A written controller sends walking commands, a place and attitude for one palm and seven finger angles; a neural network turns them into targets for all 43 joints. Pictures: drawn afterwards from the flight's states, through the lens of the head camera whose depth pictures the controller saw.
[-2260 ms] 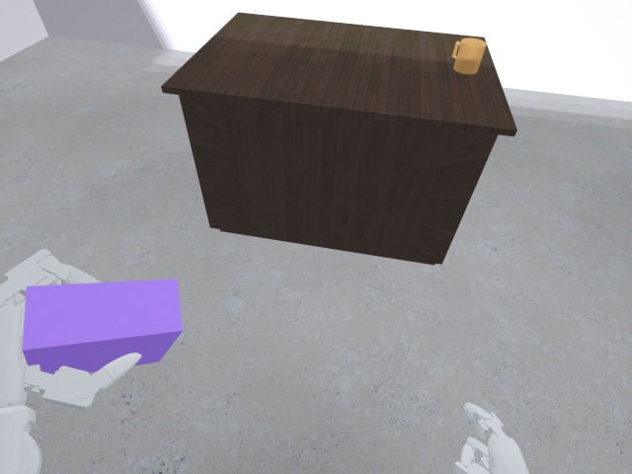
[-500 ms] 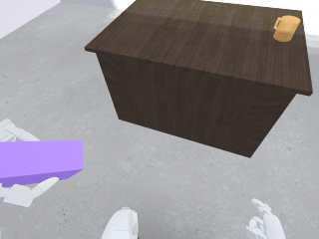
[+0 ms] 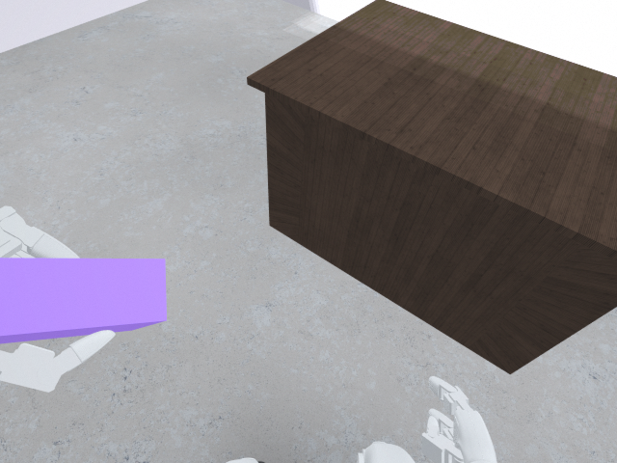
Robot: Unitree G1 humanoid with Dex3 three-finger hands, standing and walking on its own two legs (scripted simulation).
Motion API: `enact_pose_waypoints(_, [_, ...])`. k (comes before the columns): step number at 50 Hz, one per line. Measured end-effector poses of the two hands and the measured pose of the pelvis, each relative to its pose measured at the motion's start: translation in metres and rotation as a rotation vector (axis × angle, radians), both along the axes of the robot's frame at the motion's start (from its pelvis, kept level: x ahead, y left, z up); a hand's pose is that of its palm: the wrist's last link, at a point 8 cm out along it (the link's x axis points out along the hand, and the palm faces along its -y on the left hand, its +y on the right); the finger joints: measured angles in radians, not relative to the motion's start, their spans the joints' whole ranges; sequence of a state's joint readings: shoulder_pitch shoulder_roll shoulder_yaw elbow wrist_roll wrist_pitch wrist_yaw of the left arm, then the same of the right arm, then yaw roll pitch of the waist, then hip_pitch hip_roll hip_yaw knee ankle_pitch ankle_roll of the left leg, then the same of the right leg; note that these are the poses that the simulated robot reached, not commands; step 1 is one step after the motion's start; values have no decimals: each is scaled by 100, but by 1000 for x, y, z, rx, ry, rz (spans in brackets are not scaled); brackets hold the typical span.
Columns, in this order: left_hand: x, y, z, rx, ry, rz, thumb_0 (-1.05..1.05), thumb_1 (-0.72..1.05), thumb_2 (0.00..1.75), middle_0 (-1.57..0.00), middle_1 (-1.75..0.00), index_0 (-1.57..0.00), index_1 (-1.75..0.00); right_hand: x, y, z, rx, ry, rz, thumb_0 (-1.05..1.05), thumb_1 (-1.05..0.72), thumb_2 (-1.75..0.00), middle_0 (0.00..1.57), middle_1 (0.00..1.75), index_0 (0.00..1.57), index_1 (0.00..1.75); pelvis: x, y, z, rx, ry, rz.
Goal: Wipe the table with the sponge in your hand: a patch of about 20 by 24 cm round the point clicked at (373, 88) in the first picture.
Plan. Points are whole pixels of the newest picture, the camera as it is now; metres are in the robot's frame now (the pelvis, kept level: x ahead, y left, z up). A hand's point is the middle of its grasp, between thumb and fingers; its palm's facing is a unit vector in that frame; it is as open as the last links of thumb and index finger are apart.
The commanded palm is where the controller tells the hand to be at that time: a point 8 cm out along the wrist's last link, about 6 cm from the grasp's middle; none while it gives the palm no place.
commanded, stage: walk to a spot facing it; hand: left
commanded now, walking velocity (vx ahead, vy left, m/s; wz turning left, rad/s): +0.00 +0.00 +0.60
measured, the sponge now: (99, 301) +0.23 +0.20 +0.17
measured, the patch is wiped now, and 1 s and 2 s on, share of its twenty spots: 0.00 0.00 0.00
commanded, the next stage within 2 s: turn to face it in 1.98 s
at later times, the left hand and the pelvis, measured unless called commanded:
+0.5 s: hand out of the picture +0.10 +0.22 +0.18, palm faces +0.61 -0.65 -0.44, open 9.5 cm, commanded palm +0.03 +0.25 +0.18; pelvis -0.03 -0.07 +0.00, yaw +18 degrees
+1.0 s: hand out of the picture -0.01 +0.20 +0.16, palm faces +0.83 -0.39 -0.41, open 9.5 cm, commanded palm -0.08 +0.20 +0.18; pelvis -0.04 -0.12 -0.01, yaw +37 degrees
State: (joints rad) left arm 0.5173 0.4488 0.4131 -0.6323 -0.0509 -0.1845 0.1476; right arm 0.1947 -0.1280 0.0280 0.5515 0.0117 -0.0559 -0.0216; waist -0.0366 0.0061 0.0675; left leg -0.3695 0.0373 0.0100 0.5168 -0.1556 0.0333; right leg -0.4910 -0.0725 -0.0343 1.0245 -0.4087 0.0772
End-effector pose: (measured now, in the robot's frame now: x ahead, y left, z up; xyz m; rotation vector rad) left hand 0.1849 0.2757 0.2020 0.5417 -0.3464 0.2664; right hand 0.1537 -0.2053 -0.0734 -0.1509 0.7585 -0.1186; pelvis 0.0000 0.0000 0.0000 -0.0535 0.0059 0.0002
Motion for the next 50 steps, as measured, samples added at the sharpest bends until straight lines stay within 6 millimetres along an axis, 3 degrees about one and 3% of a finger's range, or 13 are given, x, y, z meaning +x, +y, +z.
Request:
enact_pose_waypoints(5, [-44, 0, -4, -24, 47, 152, -1, -44, 98, -82, -133, -82, -133, 4, -16, -4, -27, 20, 85, 1, -90, -90, 21, 30, 21, 30, -4, -19, 3, -20, 23, 70])
enact_pose_waypoints(9, [-69, -14, -15, -64, 56, 269, -1, -44, 98, -82, -133, -82, -133, 13, -33, -16, -31, 5, 157, 1, -90, -90, 21, 30, 21, 30, -13, -42, -5, 6, 23, 117])
enact_pose_waypoints(12, [-80, -33, -23, -99, 62, 305, -1, -44, 98, -82, -133, -82, -133, 19, -46, -26, -30, 0, 195, 1, -90, -90, 20, 30, 20, 30, -23, -57, -10, 20, 4, 152])
enact_pose_waypoints(16, [-90, -49, -18, -115, 75, 308, -1, -44, 98, -82, -133, -82, -133, 23, -59, -20, -42, 13, 201, 1, -90, -90, 20, 30, 20, 30, -25, -67, -2, 67, -4, 206])
enact_pose_waypoints(21, [-108, -46, -8, -49, 71, 330, -1, -44, 98, -82, -133, -82, -133, 29, -64, -6, -74, -10, 203, 1, -90, -90, 20, 30, 20, 30, -27, -74, 4, 95, 14, 270])
enact_pose_waypoints(27, [-145, -25, -13, -45, 14, 420, -1, -44, 98, -82, -133, -82, -133, 37, -52, -3, -140, -33, 275, 1, -90, -90, 20, 30, 20, 30, -39, -65, -8, 84, 38, 331])
enact_pose_waypoints(32, [-174, -18, -23, -61, 12, 455, -1, -44, 98, -82, -133, -82, -133, 29, -24, -7, -88, -36, 348, 1, -91, -90, 20, 30, 20, 30, -55, -66, -11, 72, 7, 393])
enact_pose_waypoints(38, [-215, -34, -3, -34, -8, 513, -1, -44, 98, -82, -133, -82, -133, 10, 4, -6, -4, 8, 475, 1, -90, -90, 20, 30, 20, 30, -61, -80, 1, 29, -11, 474])
enact_pose_waypoints(42, [-238, -46, 5, -19, -10, 605, -1, -44, 98, -82, -133, -82, -133, 11, 10, -13, 30, 22, 534, 1, -90, -90, 21, 30, 21, 30, -56, -90, 3, 23, -9, 511])
enact_pose_waypoints(45, [-247, -54, -1, -28, 12, 696, -1, -44, 98, -82, -133, -82, -133, 20, 9, -22, 47, 27, 582, 1, -90, -90, 21, 30, 21, 30, -49, -103, 0, 32, -2, 555])
enact_pose_waypoints(47, [-250, -61, -12, -34, 23, 748, -1, -44, 98, -82, -133, -82, -133, 32, 7, -33, 48, 28, 624, 1, -90, -90, 21, 30, 21, 30, -45, -114, -9, 55, 14, 596])
enact_pose_waypoints(50, [-253, -72, -29, -127, 53, 799, -1, -44, 98, -82, -133, -82, -133, 49, 0, -38, -11, 57, 693, 1, -90, -90, 21, 30, 21, 30, -43, -122, -7, 78, 2, 641])
